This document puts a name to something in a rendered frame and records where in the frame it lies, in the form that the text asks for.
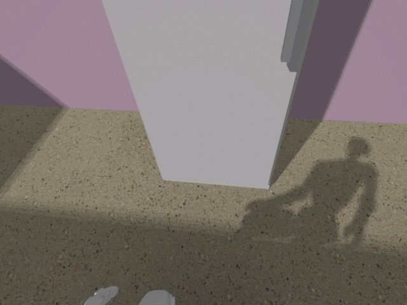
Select handle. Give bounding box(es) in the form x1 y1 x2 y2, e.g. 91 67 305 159
280 0 303 62

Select fridge door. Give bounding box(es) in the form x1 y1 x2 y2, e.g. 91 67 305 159
101 0 315 187

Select robot left thigh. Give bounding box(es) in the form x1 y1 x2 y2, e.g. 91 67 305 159
139 290 175 305

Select left robot hand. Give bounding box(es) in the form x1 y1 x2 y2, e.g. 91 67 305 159
84 286 118 305

